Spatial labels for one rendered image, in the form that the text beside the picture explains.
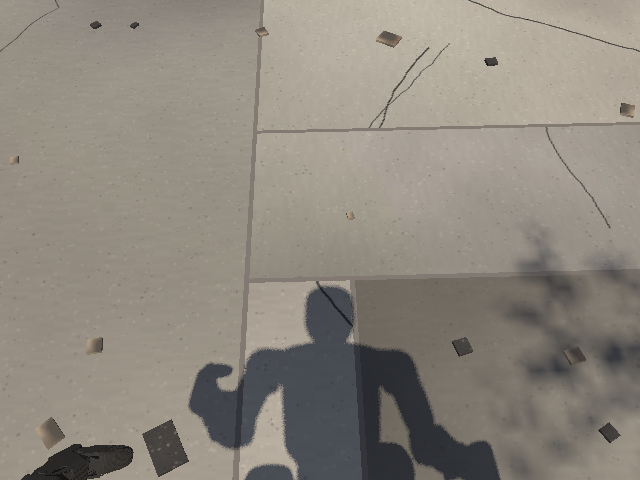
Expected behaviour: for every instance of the left robot hand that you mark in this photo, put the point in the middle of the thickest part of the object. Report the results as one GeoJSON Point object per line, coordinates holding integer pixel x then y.
{"type": "Point", "coordinates": [82, 463]}

